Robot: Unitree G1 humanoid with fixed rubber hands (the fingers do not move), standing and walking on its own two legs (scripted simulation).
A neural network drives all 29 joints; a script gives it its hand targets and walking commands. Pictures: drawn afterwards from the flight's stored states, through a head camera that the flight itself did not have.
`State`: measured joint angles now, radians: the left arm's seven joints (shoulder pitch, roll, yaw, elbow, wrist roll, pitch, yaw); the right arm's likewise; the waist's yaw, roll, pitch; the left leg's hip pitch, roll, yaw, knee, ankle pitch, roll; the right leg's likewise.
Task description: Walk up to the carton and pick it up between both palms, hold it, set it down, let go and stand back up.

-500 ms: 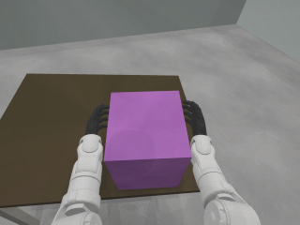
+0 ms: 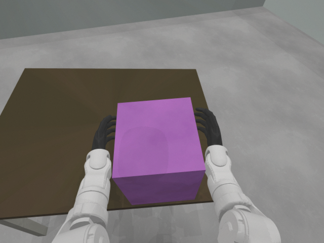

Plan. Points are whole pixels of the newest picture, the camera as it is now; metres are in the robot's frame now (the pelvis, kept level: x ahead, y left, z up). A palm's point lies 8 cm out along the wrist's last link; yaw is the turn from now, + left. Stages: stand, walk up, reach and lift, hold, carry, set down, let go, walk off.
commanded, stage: set down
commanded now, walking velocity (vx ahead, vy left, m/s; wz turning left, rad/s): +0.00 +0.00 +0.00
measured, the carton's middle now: (159, 154) +0.38 +0.02 -0.05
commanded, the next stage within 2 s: none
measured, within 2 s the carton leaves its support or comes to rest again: neither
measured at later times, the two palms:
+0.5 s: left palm (103, 151) +0.36 +0.18 -0.02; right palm (209, 143) +0.39 -0.11 +0.01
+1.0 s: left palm (103, 153) +0.36 +0.18 -0.02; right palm (209, 145) +0.39 -0.11 +0.01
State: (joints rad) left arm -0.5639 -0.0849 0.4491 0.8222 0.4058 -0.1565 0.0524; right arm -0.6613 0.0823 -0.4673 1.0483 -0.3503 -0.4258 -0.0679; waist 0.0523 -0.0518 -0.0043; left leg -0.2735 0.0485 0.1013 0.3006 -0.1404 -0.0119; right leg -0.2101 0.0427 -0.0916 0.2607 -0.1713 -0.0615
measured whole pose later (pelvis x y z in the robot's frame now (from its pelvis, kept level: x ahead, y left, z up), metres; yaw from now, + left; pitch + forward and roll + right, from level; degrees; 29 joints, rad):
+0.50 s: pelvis +0.01 +0.00 +0.00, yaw +0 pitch +13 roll +0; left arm -0.57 -0.07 0.48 0.93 0.42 -0.29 0.09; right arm -0.67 0.09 -0.52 1.11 -0.41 -0.49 -0.06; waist 0.04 -0.04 -0.06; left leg -0.42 0.05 0.10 0.35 -0.15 -0.01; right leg -0.36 0.04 -0.09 0.30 -0.18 -0.06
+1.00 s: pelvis +0.00 +0.00 -0.01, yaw +0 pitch +15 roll +0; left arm -0.59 -0.08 0.53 0.96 0.47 -0.33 0.10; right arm -0.70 0.10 -0.61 1.11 -0.47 -0.50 -0.03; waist 0.03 -0.05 -0.07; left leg -0.48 0.05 0.09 0.38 -0.15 -0.01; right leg -0.42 0.04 -0.09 0.34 -0.19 -0.06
